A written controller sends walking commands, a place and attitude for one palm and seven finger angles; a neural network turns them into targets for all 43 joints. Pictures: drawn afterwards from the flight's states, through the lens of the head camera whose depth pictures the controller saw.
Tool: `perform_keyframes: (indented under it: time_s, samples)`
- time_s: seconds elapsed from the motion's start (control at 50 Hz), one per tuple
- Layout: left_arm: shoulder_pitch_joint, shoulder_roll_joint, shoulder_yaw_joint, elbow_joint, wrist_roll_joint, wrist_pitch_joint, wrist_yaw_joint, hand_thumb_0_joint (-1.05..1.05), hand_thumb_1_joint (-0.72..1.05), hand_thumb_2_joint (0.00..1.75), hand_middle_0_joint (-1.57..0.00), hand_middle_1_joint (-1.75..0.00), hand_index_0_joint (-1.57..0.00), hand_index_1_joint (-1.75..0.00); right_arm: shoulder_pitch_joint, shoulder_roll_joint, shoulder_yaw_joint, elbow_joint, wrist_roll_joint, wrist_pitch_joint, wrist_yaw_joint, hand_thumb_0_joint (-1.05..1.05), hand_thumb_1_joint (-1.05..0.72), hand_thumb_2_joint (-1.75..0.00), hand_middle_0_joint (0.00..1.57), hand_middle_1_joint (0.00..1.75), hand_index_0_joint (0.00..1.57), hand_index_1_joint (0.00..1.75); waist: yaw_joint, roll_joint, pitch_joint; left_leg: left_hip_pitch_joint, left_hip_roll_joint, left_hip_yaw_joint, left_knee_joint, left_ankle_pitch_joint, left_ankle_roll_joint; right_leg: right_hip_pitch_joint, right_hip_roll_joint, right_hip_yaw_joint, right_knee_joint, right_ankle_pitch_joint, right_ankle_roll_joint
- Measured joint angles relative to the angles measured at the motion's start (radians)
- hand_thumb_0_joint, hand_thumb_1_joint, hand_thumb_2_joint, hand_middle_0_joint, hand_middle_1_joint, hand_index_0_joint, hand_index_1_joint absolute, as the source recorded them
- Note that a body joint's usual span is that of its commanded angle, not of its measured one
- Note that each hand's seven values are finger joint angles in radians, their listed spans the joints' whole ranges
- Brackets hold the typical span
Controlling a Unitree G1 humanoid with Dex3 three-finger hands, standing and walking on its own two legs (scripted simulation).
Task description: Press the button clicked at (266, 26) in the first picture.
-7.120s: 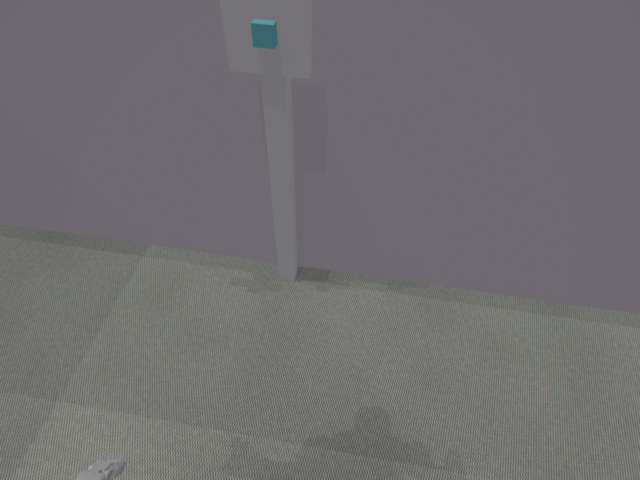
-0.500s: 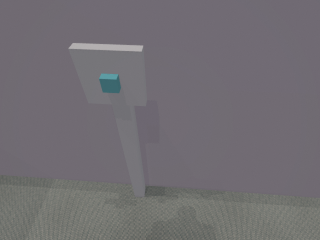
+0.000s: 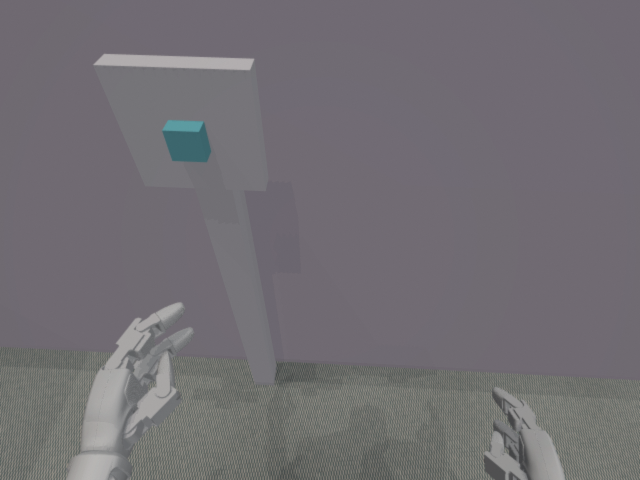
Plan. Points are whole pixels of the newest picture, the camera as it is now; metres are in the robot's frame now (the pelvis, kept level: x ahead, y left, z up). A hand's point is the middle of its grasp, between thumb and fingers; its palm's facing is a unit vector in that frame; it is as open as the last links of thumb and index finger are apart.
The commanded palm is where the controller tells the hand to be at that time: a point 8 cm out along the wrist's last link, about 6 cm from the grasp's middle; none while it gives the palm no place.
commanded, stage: raise the hand and make a fist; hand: left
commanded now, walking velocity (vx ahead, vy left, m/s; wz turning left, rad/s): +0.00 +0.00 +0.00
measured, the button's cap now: (188, 139) +0.48 +0.19 +0.19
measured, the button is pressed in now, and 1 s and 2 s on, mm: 0 0 0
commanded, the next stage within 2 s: aim a knuckle at the button in 1.72 s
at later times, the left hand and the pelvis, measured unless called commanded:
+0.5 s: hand (146, 407) +0.19 +0.19 +0.06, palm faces -0.01 -1.00 -0.05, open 3.3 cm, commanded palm +0.15 +0.24 +0.07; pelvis -0.01 -0.01 -0.01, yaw +1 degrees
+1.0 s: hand (90, 362) +0.21 +0.23 +0.13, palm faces +0.02 -1.00 -0.08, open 3.1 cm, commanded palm +0.18 +0.28 +0.14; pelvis +0.00 +0.02 +0.02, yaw +1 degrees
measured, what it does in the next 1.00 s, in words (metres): stands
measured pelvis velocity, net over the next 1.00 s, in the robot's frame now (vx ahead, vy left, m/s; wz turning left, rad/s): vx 0.00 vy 0.02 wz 0.02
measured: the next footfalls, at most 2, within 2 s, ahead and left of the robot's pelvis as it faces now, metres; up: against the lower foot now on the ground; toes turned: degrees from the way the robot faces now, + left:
none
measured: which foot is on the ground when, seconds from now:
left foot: down 0.00-1.00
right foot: down 0.00-1.00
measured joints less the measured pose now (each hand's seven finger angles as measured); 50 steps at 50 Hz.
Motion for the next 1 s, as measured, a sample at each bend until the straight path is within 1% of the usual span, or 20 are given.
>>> perform_keyframes:
  time_s: [0.02, 0.04, 0.06, 0.08, 0.12, 0.16, 0.22, 0.26, 0.3, 0.32, 0.36, 0.4, 0.44, 0.48, 0.52, 0.58, 0.66, 0.78, 0.86, 1.0]
  samples:
    - [0.002, 0.002, 0.005, 0.005, -0.007, -0.045, -0.058, 0.01, 0.93, 0.9, -0.38, -0.51, -0.38, -0.51, -0.019, -0.002, -0.006, -0.03, 0.002, 0.003, 0.008, 0.01, -0.92, -0.89, 0.2, 0.3, 0.2, 0.3, 0.004, -0.008, -0.005, -0.036, 0.006, -0.001, 0.041, -0.017, -0.003, -0.038, 0.003, 0.001, 0.042, -0.017, -0.005]
    - [0.012, 0.005, 0.009, 0.004, -0.012, -0.069, -0.105, 0.01, 0.93, 0.9, -0.41, -0.54, -0.41, -0.53, -0.035, -0.004, -0.011, -0.06, 0.005, 0.008, 0.013, 0.01, -0.91, -0.89, 0.2, 0.3, 0.2, 0.3, 0.009, -0.016, -0.008, -0.067, 0.01, -0.002, 0.078, -0.031, -0.007, -0.068, 0.006, 0.001, 0.08, -0.032, -0.011]
    - [0.029, 0.01, 0.013, -0.001, -0.018, -0.073, -0.14, 0.0, 0.92, 0.9, -0.43, -0.57, -0.43, -0.56, -0.048, -0.006, -0.015, -0.088, 0.008, 0.016, 0.013, 0.01, -0.91, -0.89, 0.2, 0.3, 0.2, 0.3, 0.015, -0.022, -0.008, -0.09, 0.014, -0.004, 0.109, -0.045, -0.01, -0.092, 0.008, 0.0, 0.111, -0.046, -0.015]
    - [0.052, 0.014, 0.017, -0.01, -0.026, -0.063, -0.161, 0.0, 0.92, 0.9, -0.46, -0.59, -0.46, -0.59, -0.056, -0.008, -0.018, -0.115, 0.012, 0.025, 0.011, 0.01, -0.91, -0.89, 0.2, 0.3, 0.2, 0.3, 0.021, -0.027, -0.009, -0.107, 0.017, -0.007, 0.134, -0.056, -0.014, -0.107, 0.01, -0.002, 0.134, -0.053, -0.026]
    - [0.105, 0.019, 0.026, -0.035, -0.041, -0.029, -0.168, 0.0, 0.91, 0.9, -0.52, -0.65, -0.52, -0.65, -0.063, -0.011, -0.02, -0.156, 0.017, 0.042, 0.001, 0.01, -0.91, -0.89, 0.2, 0.3, 0.2, 0.3, 0.034, -0.029, -0.01, -0.13, 0.021, -0.019, 0.171, -0.072, -0.02, -0.124, 0.013, -0.012, 0.166, -0.074, -0.027]
    - [0.15, 0.023, 0.04, -0.067, -0.047, -0.006, -0.144, 0.01, 0.91, 0.9, -0.57, -0.71, -0.57, -0.71, -0.059, -0.01, -0.017, -0.18, 0.018, 0.053, -0.013, 0.01, -0.91, -0.89, 0.2, 0.3, 0.2, 0.3, 0.048, -0.025, -0.009, -0.143, 0.026, -0.037, 0.194, -0.082, -0.024, -0.124, 0.017, -0.029, 0.178, -0.086, -0.026]
    - [0.176, 0.038, 0.062, -0.122, -0.05, -0.019, -0.115, 0.01, 0.9, 0.9, -0.65, -0.8, -0.65, -0.79, -0.041, -0.003, 0.003, -0.186, 0.014, 0.056, -0.032, 0.01, -0.91, -0.9, 0.2, 0.3, 0.2, 0.3, 0.064, -0.015, -0.004, -0.159, 0.03, -0.068, 0.216, -0.087, -0.027, -0.12, 0.024, -0.059, 0.178, -0.09, -0.033]
    - [0.152, 0.053, 0.069, -0.146, -0.057, -0.039, -0.124, 0.01, 0.9, 0.9, -0.71, -0.86, -0.71, -0.85, -0.03, 0.002, 0.024, -0.17, 0.015, 0.05, -0.04, 0.01, -0.91, -0.9, 0.2, 0.3, 0.2, 0.3, 0.069, -0.004, 0.004, -0.169, 0.033, -0.086, 0.225, -0.087, -0.03, -0.117, 0.029, -0.076, 0.173, -0.087, -0.036]
    - [0.107, 0.068, 0.07, -0.154, -0.07, -0.036, -0.153, 0.02, 0.9, 0.9, -0.76, -0.92, -0.76, -0.91, -0.021, 0.011, 0.048, -0.146, 0.019, 0.044, -0.044, 0.01, -0.91, -0.89, 0.2, 0.3, 0.2, 0.3, 0.068, 0.009, 0.014, -0.171, 0.035, -0.097, 0.225, -0.082, -0.031, -0.112, 0.033, -0.086, 0.163, -0.081, -0.038]
    - [0.082, 0.077, 0.072, -0.153, -0.076, -0.023, -0.171, 0.01, 0.9, 0.9, -0.79, -0.95, -0.79, -0.94, -0.016, 0.017, 0.059, -0.133, 0.022, 0.045, -0.045, 0.01, -0.91, -0.89, 0.2, 0.3, 0.2, 0.3, 0.065, 0.014, 0.019, -0.167, 0.036, -0.098, 0.22, -0.079, -0.031, -0.108, 0.035, -0.088, 0.156, -0.076, -0.038]
    - [0.041, 0.093, 0.076, -0.145, -0.086, 0.025, -0.202, 0.01, 0.9, 0.9, -0.84, -1.01, -0.84, -1.0, -0.001, 0.031, 0.076, -0.11, 0.028, 0.048, -0.047, 0.01, -0.91, -0.89, 0.2, 0.3, 0.21, 0.3, 0.054, 0.022, 0.022, -0.152, 0.037, -0.094, 0.198, -0.068, -0.031, -0.094, 0.036, -0.084, 0.134, -0.063, -0.036]
    - [0.021, 0.103, 0.086, -0.137, -0.096, 0.084, -0.214, 0.01, 0.9, 0.9, -0.9, -1.07, -0.9, -1.06, 0.02, 0.044, 0.084, -0.092, 0.032, 0.053, -0.048, 0.01, -0.91, -0.89, 0.21, 0.3, 0.21, 0.3, 0.04, 0.028, 0.023, -0.123, 0.037, -0.082, 0.165, -0.056, -0.03, -0.073, 0.037, -0.072, 0.105, -0.049, -0.031]
    - [0.021, 0.104, 0.1, -0.135, -0.107, 0.132, -0.208, 0.01, 0.9, 0.9, -0.95, -1.13, -0.95, -1.12, 0.045, 0.052, 0.085, -0.081, 0.035, 0.056, -0.049, 0.01, -0.91, -0.89, 0.21, 0.3, 0.21, 0.3, 0.025, 0.031, 0.021, -0.089, 0.035, -0.066, 0.126, -0.044, -0.026, -0.047, 0.035, -0.057, 0.073, -0.034, -0.025]
    - [0.034, 0.101, 0.113, -0.143, -0.113, 0.158, -0.188, 0.01, 0.9, 0.9, -1.01, -1.19, -1.01, -1.18, 0.071, 0.051, 0.08, -0.076, 0.035, 0.053, -0.05, 0.01, -0.91, -0.89, 0.21, 0.3, 0.21, 0.3, 0.015, 0.033, 0.02, -0.057, 0.033, -0.051, 0.091, -0.033, -0.021, -0.022, 0.034, -0.044, 0.042, -0.02, -0.019]
    - [0.048, 0.097, 0.12, -0.158, -0.114, 0.162, -0.168, 0.01, 0.9, 0.9, -1.06, -1.25, -1.06, -1.24, 0.092, 0.042, 0.073, -0.072, 0.034, 0.047, -0.051, 0.01, -0.91, -0.89, 0.21, 0.3, 0.21, 0.3, 0.011, 0.033, 0.025, -0.03, 0.03, -0.04, 0.063, -0.024, -0.015, 0.0, 0.032, -0.034, 0.017, -0.009, -0.014]
    - [0.063, 0.092, 0.117, -0.185, -0.11, 0.152, -0.147, 0.01, 0.9, 0.9, -1.14, -1.33, -1.14, -1.33, 0.112, 0.02, 0.062, -0.068, 0.035, 0.03, -0.049, 0.01, -0.91, -0.89, 0.21, 0.3, 0.21, 0.3, 0.011, 0.033, 0.03, -0.005, 0.025, -0.031, 0.038, -0.016, -0.006, 0.024, 0.028, -0.026, -0.011, 0.004, -0.006]
    - [0.07, 0.091, 0.103, -0.215, -0.1, 0.147, -0.134, 0.01, 0.9, 0.9, -1.22, -1.42, -1.22, -1.41, 0.112, -0.005, 0.051, -0.064, 0.039, 0.01, -0.048, 0.01, -0.91, -0.89, 0.21, 0.3, 0.21, 0.3, 0.016, 0.028, 0.04, 0.02, 0.018, -0.025, 0.019, -0.011, 0.004, 0.051, 0.022, -0.021, -0.036, 0.015, 0.003]
    - [0.052, 0.098, 0.092, -0.257, -0.084, 0.182, -0.107, 0.01, 0.9, 0.9, -1.27, -1.48, -1.27, -1.47, 0.081, -0.013, 0.056, -0.075, 0.043, -0.018, -0.047, 0.01, -0.91, -0.9, 0.2, 0.3, 0.2, 0.3, 0.024, 0.025, 0.045, 0.062, 0.009, -0.024, -0.008, -0.004, 0.016, 0.1, 0.015, -0.021, -0.075, 0.029, 0.015]
    - [0.022, 0.107, 0.095, -0.282, -0.081, 0.223, -0.102, 0.01, 0.9, 0.9, -1.29, -1.49, -1.29, -1.49, 0.059, -0.003, 0.074, -0.086, 0.042, -0.027, -0.043, 0.01, -0.91, -0.9, 0.2, 0.3, 0.2, 0.3, 0.035, 0.025, 0.043, 0.1, 0.003, -0.025, -0.033, 0.002, 0.021, 0.142, 0.012, -0.022, -0.108, 0.04, 0.02]
    - [-0.046, 0.127, 0.116, -0.294, -0.09, 0.332, -0.125, 0.01, 0.9, 0.9, -1.3, -1.5, -1.3, -1.5, 0.034, 0.013, 0.115, -0.099, 0.042, -0.023, -0.042, 0.01, -0.91, -0.89, 0.2, 0.3, 0.21, 0.3, 0.057, 0.033, 0.045, 0.171, -0.004, -0.028, -0.088, 0.021, 0.026, 0.221, 0.01, -0.027, -0.174, 0.064, 0.026]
